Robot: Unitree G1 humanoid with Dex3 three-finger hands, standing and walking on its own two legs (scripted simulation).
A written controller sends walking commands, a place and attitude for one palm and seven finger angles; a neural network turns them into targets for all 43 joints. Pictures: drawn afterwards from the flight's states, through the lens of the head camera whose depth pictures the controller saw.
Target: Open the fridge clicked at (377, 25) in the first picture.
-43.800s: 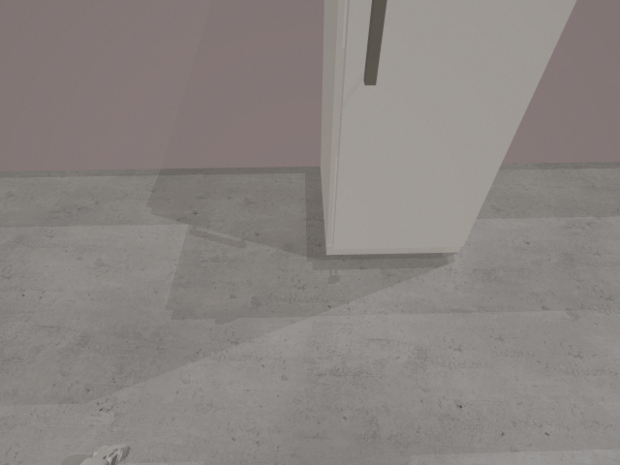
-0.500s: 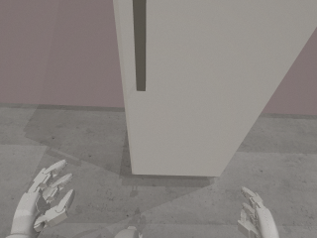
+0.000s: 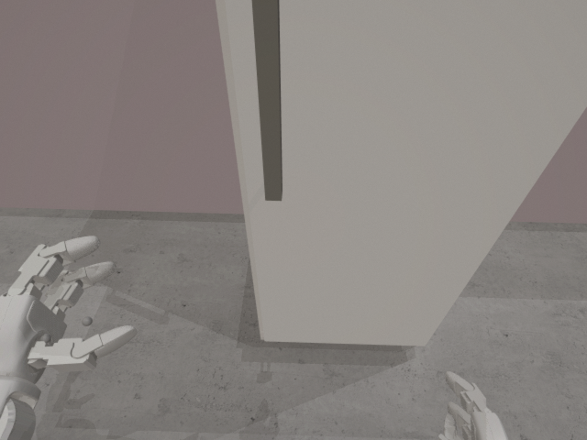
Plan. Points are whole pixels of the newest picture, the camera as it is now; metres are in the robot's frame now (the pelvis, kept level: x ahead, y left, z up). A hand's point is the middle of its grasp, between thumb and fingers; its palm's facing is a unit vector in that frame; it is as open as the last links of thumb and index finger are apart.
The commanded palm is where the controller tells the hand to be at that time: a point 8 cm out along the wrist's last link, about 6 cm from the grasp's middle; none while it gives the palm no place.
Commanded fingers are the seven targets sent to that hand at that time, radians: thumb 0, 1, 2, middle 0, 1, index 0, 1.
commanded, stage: raise the hand to about handle height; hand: left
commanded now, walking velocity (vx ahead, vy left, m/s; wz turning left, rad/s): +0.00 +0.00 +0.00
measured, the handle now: (270, 55) +0.51 +0.08 +0.29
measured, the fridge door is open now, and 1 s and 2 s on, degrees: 0 0 0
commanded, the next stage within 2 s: move the hooked fingers beside the handle in 1.18 s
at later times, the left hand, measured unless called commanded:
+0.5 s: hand (25, 272) +0.22 +0.29 +0.19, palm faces +0.13 -0.99 -0.07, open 13.9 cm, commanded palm +0.19 +0.33 +0.20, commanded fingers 0.00 -0.50 0.30 -0.30 -1.20 -0.30 -1.20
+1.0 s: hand (16, 235) +0.24 +0.29 +0.22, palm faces +0.15 -0.99 -0.05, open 14.0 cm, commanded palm +0.21 +0.33 +0.23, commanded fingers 0.00 -0.50 0.30 -0.30 -1.20 -0.30 -1.20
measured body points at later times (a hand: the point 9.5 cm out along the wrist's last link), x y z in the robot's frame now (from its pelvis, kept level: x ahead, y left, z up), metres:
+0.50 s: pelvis -0.03 +0.01 +0.02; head -0.05 +0.01 +0.47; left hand +0.21 +0.34 +0.19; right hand +0.18 -0.19 -0.04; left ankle +0.04 +0.08 -0.71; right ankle -0.03 -0.09 -0.71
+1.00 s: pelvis -0.02 +0.00 +0.03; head -0.06 +0.00 +0.48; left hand +0.23 +0.34 +0.23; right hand +0.18 -0.21 -0.03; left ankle +0.04 +0.08 -0.71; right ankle -0.03 -0.09 -0.71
